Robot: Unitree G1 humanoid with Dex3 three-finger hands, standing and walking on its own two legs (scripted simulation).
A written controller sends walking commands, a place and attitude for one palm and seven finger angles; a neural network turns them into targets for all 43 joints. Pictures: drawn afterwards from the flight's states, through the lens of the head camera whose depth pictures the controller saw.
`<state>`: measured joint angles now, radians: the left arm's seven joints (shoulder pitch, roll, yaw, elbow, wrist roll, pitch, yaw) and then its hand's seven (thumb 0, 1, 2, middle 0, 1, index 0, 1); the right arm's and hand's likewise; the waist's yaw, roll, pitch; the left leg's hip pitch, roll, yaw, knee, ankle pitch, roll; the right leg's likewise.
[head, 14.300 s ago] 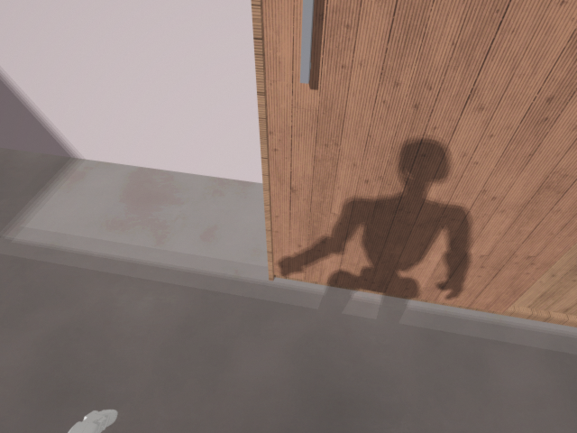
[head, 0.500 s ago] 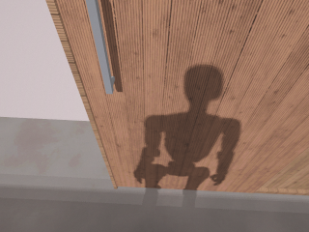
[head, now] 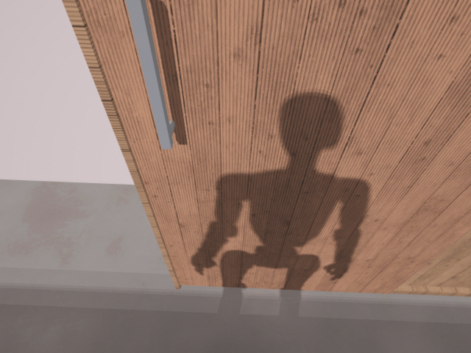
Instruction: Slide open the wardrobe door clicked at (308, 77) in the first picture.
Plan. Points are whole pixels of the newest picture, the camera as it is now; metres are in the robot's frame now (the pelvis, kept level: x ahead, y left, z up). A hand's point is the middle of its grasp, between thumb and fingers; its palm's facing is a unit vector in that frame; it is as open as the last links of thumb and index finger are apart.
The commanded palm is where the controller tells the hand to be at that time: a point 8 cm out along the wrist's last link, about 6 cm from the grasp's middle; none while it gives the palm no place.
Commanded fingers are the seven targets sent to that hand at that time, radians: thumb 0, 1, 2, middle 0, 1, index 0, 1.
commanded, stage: look again from close up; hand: left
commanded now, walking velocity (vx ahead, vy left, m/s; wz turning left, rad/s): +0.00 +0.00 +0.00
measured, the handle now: (156, 76) +0.45 +0.15 +0.25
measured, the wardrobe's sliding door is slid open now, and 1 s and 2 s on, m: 0.00 0.00 0.00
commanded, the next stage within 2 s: raise the hand with hooked fingers in 0.26 s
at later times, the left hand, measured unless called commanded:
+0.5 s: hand (115, 331) +0.16 +0.21 -0.05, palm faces +0.27 -0.95 -0.17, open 7.5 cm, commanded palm +0.11 +0.26 -0.04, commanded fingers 0.00 0.71 0.82 -0.21 -0.42 -0.21 -0.42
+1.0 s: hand (94, 309) +0.17 +0.21 +0.05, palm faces +0.02 -0.99 -0.10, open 9.8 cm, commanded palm +0.14 +0.27 +0.07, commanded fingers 0.00 0.13 0.57 -0.25 -0.80 -0.25 -0.80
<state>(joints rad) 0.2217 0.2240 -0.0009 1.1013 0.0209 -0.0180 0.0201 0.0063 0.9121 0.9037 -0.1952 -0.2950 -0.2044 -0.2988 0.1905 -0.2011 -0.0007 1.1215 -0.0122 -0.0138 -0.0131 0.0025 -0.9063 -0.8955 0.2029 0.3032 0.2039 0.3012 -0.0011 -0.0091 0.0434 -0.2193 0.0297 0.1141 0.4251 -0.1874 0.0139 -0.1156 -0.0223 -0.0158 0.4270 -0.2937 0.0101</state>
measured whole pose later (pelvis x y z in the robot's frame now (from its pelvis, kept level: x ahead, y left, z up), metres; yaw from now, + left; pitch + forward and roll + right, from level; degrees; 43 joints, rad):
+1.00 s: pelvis -0.04 -0.02 -0.04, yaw +5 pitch +2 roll -2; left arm 0.27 0.33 0.24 0.02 -0.31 -0.28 -0.38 0.01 0.35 0.67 -0.23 -0.65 -0.24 -0.65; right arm 0.22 -0.23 0.04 0.62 0.05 -0.27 -0.11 0.01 -0.90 -0.90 0.20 0.30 0.21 0.30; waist 0.03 0.04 -0.03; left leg -0.55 0.06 -0.01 0.81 -0.30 -0.01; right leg -0.38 0.01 -0.13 0.77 -0.43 -0.02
